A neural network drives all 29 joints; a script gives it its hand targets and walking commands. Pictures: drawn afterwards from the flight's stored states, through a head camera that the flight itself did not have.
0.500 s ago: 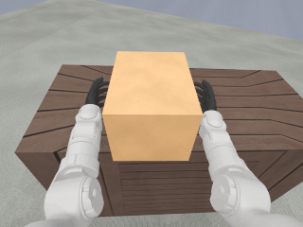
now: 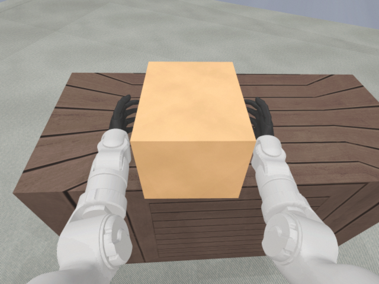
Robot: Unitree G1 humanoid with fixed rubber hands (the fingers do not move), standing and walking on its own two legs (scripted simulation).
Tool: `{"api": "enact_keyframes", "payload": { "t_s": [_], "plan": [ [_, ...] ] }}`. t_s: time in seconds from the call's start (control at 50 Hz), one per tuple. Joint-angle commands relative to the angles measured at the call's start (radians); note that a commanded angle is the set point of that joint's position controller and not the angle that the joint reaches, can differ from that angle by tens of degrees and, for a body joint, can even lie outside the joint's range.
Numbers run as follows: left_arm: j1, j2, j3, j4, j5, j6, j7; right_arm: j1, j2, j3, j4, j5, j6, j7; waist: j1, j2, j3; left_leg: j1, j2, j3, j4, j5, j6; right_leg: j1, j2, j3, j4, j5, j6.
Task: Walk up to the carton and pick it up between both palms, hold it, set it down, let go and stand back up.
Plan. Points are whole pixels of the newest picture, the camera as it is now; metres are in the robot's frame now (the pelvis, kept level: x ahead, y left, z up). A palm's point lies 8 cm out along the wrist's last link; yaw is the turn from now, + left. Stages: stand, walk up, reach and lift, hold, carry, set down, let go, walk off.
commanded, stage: set down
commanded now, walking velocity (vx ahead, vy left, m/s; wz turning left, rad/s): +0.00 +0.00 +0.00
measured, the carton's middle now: (191, 126) +0.48 +0.01 +0.07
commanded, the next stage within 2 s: none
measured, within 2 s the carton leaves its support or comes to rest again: rests again in 0.80 s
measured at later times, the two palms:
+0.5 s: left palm (123, 132) +0.43 +0.16 +0.09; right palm (260, 136) +0.42 -0.15 +0.09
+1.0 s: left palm (124, 134) +0.43 +0.16 +0.09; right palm (260, 141) +0.41 -0.15 +0.08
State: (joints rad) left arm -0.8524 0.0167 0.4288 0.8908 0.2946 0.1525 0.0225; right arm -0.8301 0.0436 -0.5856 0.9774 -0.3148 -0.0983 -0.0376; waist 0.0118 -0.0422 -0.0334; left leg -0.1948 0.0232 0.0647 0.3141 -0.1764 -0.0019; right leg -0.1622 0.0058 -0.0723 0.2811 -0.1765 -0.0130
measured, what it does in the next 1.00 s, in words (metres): stands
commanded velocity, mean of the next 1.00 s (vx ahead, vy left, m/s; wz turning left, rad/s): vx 0.00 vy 0.00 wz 0.00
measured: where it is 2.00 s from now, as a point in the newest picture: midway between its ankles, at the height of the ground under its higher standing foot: outside the picture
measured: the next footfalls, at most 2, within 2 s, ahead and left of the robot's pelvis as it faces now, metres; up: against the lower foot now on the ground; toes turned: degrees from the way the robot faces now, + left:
none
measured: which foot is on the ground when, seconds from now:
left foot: down 0.00-1.00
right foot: down 0.00-1.00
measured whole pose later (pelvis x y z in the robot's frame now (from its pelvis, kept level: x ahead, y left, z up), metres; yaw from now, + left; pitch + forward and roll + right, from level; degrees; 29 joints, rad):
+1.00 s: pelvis +0.00 +0.00 +0.00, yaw -1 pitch +8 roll +0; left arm -0.90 -0.01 0.55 0.97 0.36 0.02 0.00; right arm -0.83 0.09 -0.74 0.91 -0.47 -0.14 0.01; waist 0.03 -0.03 -0.03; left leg -0.29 0.02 0.08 0.31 -0.16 0.01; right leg -0.27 0.00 -0.06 0.30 -0.17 -0.01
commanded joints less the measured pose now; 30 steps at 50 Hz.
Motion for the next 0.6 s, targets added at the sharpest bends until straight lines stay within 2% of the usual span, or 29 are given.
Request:
{"api": "enact_keyframes", "payload": {
  "t_s": [0.0,0.3,0.44,0.58],
  "plan": [
    [-0.692,-0.457,-0.219,-0.127,-0.026,-0.077,-0.097,-0.68,0.443,0.274,-0.096,-0.035,-0.066,0.151,0.005,0.051,-0.645,0.18,-0.016,0.046,0.035,0.47,-0.047,0.252,0.001,-0.032,0.078,0.557,0.067],
    [-0.729,-0.449,-0.178,-0.044,-0.018,-0.125,-0.082,-0.68,0.46,0.21,-0.051,-0.105,-0.073,0.172,0.006,0.058,-0.719,0.201,-0.002,0.045,0.068,0.532,-0.044,0.14,-0.003,-0.036,0.086,0.546,0.066],
    [-0.705,-0.441,-0.15,-0.012,-0.001,-0.145,-0.088,-0.656,0.474,0.207,-0.046,-0.122,-0.077,0.171,0.01,0.042,-0.701,0.166,-0.005,0.052,0.058,0.507,-0.032,0.157,-0.007,-0.032,0.095,0.564,0.074],
    [-0.687,-0.432,-0.124,0.013,0.02,-0.16,-0.091,-0.636,0.472,0.19,-0.049,-0.143,-0.081,0.173,0.011,0.032,-0.677,0.145,-0.006,0.058,0.043,0.459,-0.026,0.16,-0.006,-0.031,0.09,0.53,0.076]
  ]
}}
